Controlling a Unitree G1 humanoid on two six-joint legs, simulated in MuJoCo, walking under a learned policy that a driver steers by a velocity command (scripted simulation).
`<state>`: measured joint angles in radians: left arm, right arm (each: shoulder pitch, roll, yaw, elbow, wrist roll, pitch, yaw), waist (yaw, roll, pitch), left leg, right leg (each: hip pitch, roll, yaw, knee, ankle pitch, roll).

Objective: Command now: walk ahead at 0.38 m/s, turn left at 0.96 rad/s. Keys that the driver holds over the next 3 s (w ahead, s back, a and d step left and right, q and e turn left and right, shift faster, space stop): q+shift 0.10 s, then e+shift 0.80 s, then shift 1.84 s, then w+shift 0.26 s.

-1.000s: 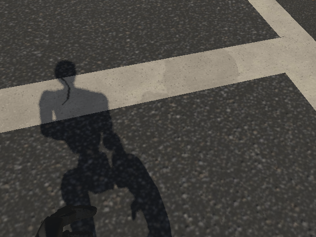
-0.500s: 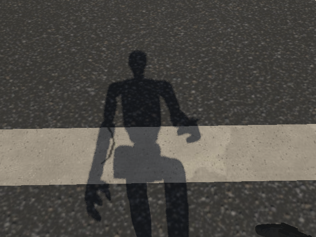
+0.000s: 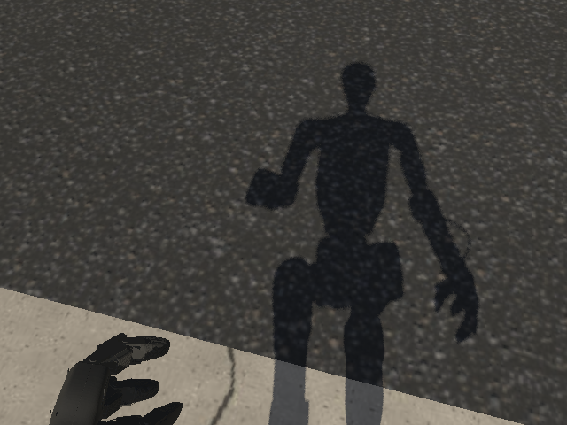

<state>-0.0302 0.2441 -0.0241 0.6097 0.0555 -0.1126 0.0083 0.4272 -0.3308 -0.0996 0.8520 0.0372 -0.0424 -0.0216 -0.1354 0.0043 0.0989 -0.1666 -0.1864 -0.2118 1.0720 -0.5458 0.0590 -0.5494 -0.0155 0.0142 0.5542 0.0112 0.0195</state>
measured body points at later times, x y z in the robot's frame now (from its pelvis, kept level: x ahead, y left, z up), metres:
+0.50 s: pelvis +0.13 +0.00 +0.03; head +0.15 +0.02 +0.48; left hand +0.16 +0.27 -0.11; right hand +0.33 -0.22 -0.06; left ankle +0.18 +0.11 -0.71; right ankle +0.12 -0.12 -0.64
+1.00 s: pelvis +0.12 -0.04 +0.03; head +0.14 -0.08 +0.48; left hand +0.35 +0.18 -0.05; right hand +0.12 -0.35 -0.09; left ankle +0.21 +0.09 -0.64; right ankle +0.10 -0.11 -0.71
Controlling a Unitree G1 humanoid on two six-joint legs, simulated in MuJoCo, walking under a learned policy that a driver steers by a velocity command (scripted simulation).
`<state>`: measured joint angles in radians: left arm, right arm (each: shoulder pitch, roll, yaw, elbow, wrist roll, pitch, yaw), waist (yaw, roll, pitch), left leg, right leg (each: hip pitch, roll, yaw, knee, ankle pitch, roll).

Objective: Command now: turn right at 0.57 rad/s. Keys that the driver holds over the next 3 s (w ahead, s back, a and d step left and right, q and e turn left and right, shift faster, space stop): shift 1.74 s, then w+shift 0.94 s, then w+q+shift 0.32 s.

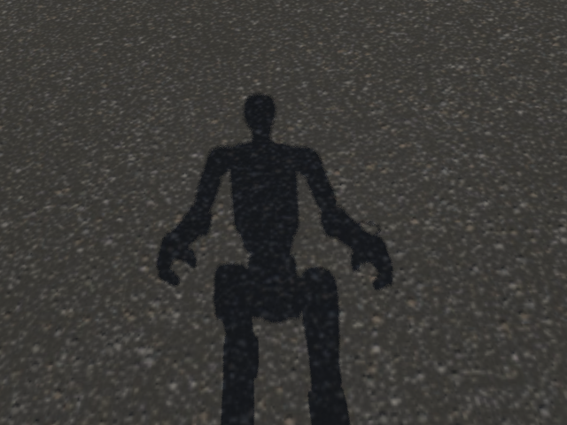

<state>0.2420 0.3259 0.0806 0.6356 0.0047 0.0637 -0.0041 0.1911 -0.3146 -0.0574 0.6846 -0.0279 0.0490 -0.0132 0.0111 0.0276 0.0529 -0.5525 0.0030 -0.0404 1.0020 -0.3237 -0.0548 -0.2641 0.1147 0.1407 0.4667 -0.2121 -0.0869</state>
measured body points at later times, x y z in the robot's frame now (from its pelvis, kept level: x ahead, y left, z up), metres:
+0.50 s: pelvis +0.01 +0.04 +0.00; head +0.03 +0.05 +0.45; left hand +0.14 +0.29 -0.13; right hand +0.11 -0.23 -0.11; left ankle +0.03 +0.13 -0.74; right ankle -0.04 -0.08 -0.73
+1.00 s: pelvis +0.00 +0.02 +0.00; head +0.00 +0.02 +0.45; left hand +0.08 +0.27 -0.14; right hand +0.02 -0.24 -0.14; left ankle +0.03 +0.13 -0.74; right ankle -0.04 -0.08 -0.74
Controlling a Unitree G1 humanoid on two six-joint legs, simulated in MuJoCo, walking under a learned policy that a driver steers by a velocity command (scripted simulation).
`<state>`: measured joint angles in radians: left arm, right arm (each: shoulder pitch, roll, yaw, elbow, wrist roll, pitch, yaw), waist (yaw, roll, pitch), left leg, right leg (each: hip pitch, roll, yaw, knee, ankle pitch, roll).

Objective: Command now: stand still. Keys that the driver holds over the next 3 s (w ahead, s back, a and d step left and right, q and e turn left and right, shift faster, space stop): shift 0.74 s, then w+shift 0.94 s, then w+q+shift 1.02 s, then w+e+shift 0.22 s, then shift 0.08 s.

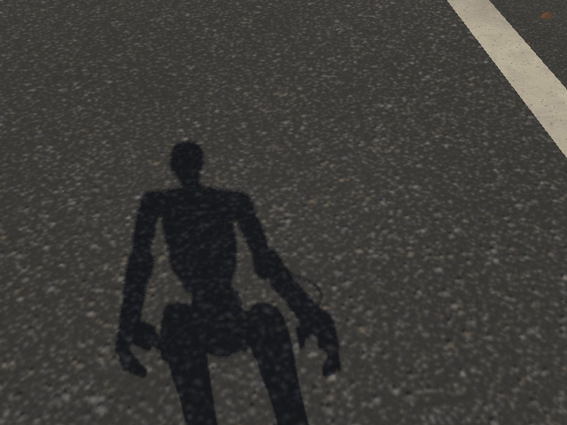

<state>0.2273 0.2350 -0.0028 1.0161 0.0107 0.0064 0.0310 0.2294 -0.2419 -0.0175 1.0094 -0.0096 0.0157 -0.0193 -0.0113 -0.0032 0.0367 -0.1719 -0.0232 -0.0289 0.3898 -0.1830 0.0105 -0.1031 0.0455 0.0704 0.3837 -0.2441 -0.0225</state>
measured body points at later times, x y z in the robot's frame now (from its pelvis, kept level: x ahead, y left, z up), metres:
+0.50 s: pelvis +0.00 +0.00 +0.00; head +0.01 +0.00 +0.45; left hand +0.00 +0.23 -0.16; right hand +0.01 -0.23 -0.16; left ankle +0.02 +0.11 -0.74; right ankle -0.02 -0.11 -0.74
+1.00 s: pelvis +0.05 +0.03 -0.01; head +0.05 +0.04 +0.44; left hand +0.00 +0.27 -0.17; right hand +0.12 -0.22 -0.14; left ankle +0.05 +0.12 -0.74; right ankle -0.02 -0.11 -0.74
